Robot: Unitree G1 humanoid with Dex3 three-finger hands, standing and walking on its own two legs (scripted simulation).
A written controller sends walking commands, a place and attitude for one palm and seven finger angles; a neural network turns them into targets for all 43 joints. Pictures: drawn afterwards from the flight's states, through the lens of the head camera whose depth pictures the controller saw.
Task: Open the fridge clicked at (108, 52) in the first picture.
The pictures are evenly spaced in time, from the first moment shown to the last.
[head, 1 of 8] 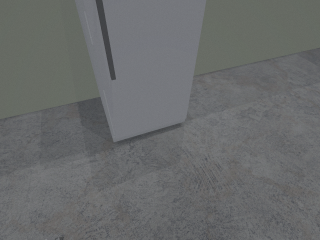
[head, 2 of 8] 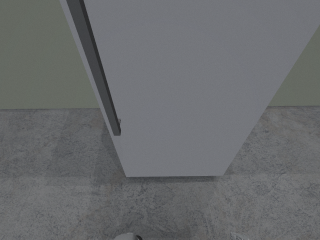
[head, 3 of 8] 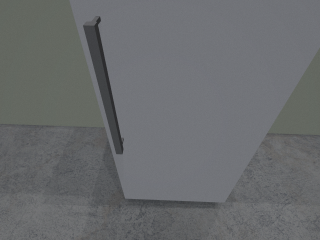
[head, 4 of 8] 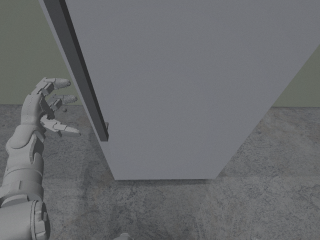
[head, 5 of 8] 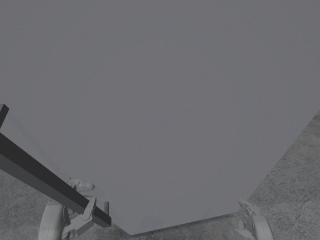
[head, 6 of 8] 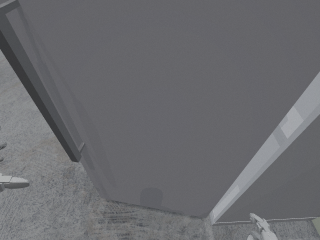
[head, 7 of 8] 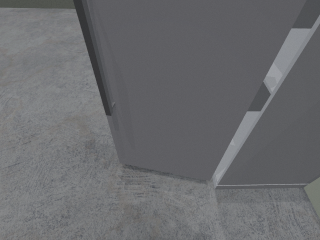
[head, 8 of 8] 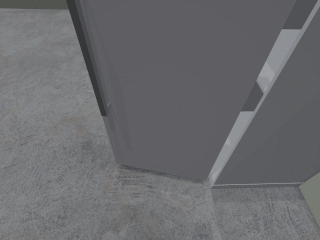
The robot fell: no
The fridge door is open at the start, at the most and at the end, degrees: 0 82 77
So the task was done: yes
